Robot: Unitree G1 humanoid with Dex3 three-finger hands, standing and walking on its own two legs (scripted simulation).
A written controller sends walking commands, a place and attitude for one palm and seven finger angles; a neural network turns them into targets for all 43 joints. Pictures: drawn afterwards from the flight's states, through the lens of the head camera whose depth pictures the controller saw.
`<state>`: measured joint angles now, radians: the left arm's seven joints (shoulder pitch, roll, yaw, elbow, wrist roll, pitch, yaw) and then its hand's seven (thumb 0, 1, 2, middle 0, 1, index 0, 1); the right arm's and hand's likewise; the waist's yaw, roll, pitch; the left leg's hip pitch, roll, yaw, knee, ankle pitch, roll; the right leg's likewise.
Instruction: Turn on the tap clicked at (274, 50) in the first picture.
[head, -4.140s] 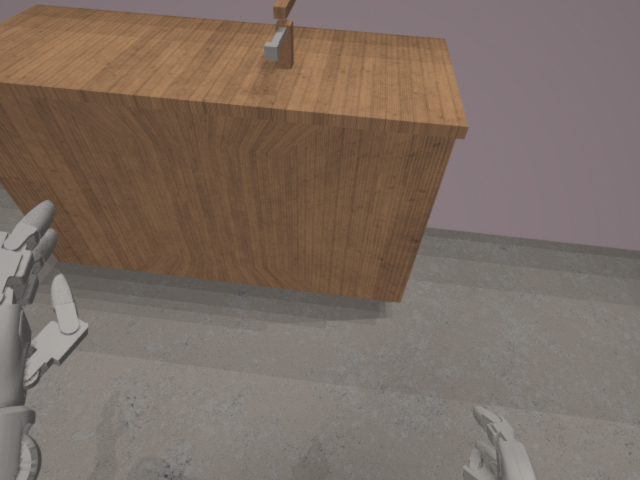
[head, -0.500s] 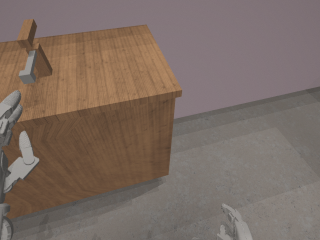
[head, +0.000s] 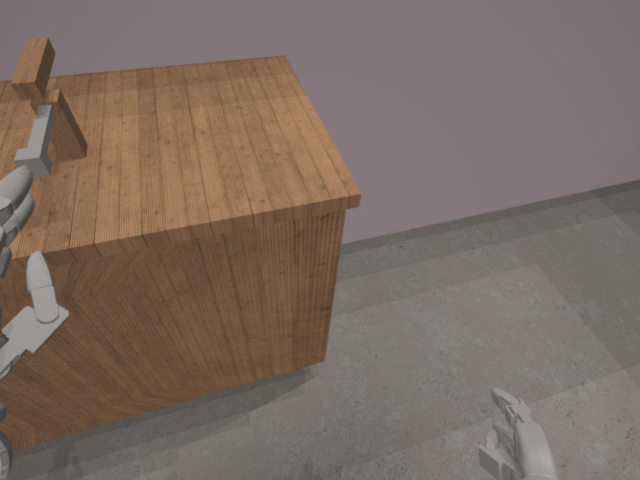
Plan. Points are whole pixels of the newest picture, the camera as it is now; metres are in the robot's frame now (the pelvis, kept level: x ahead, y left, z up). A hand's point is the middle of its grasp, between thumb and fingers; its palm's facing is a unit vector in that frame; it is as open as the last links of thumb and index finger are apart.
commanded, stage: come to a stop and stand still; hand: left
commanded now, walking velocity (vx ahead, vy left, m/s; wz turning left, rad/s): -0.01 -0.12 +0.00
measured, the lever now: (34, 162) +0.43 +0.40 +0.14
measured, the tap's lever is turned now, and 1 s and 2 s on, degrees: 0 0 0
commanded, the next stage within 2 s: look again from close up in 0.52 s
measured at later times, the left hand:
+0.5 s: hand (49, 372) +0.16 +0.23 +0.17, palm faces +0.43 -0.82 -0.38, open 7.4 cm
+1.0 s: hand (39, 356) +0.18 +0.26 +0.15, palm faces +0.34 -0.84 -0.43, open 7.4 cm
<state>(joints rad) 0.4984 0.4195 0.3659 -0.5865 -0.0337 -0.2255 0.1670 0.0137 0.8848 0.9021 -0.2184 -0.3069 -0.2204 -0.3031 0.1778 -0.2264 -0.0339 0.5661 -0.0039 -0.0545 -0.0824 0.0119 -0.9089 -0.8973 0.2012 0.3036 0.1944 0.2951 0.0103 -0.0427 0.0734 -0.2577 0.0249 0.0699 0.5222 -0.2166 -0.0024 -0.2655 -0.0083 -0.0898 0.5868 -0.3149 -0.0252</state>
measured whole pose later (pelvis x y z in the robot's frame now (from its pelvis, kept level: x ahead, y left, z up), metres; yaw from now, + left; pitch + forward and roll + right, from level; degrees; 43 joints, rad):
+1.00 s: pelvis -0.03 +0.00 +0.01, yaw +0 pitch +0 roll +0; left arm 0.44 0.39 0.36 -0.40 -0.04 -0.24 0.07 0.01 0.88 0.90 -0.22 -0.31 -0.22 -0.30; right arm 0.24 -0.18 0.04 0.58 0.00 -0.16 -0.02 0.01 -0.90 -0.90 0.21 0.30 0.20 0.30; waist 0.03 -0.02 0.06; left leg -0.19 -0.01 0.11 0.44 -0.26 0.05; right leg -0.24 0.00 -0.04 0.45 -0.21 -0.01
